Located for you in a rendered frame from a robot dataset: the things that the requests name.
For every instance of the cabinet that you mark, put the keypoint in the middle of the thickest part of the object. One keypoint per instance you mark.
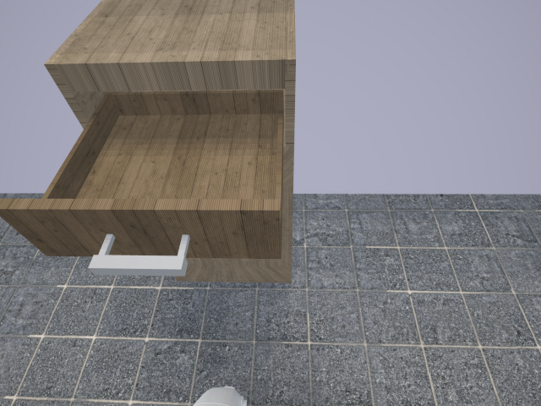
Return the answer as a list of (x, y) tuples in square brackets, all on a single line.
[(190, 45)]

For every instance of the drawer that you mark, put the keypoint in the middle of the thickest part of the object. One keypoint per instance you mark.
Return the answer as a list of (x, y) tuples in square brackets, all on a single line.
[(152, 166)]

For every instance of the handle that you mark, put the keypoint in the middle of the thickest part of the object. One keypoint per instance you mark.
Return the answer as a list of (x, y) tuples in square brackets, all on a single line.
[(139, 265)]

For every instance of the robot left thigh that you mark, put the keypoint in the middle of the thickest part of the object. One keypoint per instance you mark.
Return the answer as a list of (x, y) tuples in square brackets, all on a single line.
[(221, 396)]

